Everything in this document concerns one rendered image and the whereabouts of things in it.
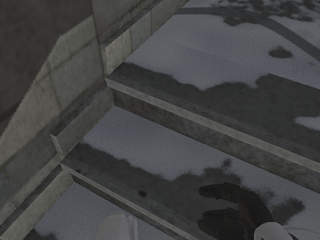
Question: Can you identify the left robot shin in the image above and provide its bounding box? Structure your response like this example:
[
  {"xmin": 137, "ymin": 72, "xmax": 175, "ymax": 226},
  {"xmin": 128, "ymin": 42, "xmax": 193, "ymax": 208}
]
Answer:
[{"xmin": 97, "ymin": 211, "xmax": 127, "ymax": 228}]

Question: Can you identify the robot right forearm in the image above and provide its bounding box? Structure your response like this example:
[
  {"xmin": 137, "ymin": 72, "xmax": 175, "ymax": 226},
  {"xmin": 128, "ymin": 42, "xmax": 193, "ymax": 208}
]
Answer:
[{"xmin": 254, "ymin": 222, "xmax": 299, "ymax": 240}]

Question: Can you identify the right robot hand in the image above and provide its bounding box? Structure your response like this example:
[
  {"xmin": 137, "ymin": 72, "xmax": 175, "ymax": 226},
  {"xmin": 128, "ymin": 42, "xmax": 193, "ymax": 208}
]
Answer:
[{"xmin": 197, "ymin": 182, "xmax": 275, "ymax": 240}]

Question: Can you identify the robot left thigh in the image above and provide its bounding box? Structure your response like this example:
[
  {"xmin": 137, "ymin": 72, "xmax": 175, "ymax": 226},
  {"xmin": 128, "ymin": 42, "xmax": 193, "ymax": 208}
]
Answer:
[{"xmin": 93, "ymin": 214, "xmax": 139, "ymax": 240}]

